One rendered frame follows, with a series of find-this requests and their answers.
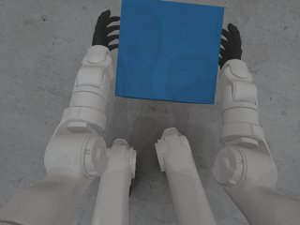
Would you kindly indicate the robot left shin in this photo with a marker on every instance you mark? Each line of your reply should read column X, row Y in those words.
column 117, row 142

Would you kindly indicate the left robot thigh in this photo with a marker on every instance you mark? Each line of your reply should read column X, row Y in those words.
column 111, row 207

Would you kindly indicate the robot left upper arm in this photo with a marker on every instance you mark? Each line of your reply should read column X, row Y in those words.
column 72, row 162

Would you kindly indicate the right robot forearm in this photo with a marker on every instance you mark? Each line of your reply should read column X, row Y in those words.
column 239, row 108

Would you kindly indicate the carton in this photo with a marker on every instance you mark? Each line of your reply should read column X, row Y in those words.
column 168, row 51

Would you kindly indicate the robot right upper arm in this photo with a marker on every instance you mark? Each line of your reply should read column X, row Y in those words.
column 249, row 177

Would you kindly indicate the left robot forearm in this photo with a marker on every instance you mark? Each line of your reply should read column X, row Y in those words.
column 86, row 110

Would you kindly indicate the left robot hand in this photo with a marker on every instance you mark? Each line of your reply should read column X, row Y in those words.
column 101, row 33

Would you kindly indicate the right robot hand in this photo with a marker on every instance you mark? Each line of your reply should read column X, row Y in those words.
column 232, row 45

